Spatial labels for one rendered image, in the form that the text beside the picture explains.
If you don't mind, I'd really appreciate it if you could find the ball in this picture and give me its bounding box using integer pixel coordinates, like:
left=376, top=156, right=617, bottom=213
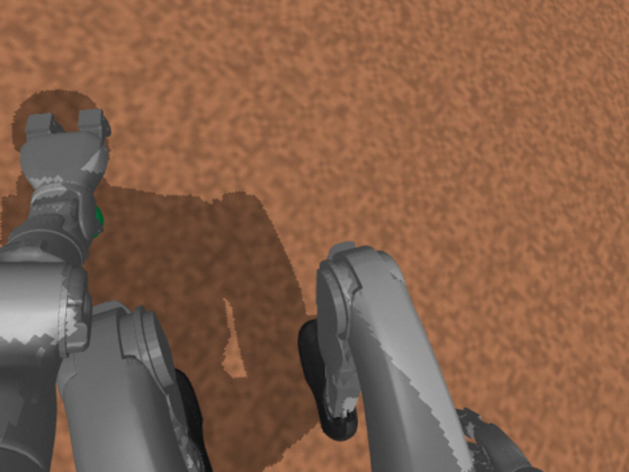
left=93, top=206, right=104, bottom=238

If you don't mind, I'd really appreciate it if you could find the left robot foot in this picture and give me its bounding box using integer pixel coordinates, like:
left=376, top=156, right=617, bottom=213
left=175, top=369, right=213, bottom=472

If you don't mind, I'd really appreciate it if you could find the right robot hand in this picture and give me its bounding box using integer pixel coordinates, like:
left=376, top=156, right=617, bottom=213
left=455, top=407, right=533, bottom=472

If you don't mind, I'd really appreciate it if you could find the right robot foot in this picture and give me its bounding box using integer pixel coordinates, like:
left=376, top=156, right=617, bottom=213
left=298, top=319, right=358, bottom=442

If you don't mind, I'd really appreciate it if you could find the left robot hand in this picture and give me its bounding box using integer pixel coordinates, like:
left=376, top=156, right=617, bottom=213
left=20, top=108, right=111, bottom=234

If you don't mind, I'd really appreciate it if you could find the left robot arm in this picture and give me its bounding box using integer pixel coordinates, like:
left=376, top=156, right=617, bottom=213
left=0, top=183, right=96, bottom=472

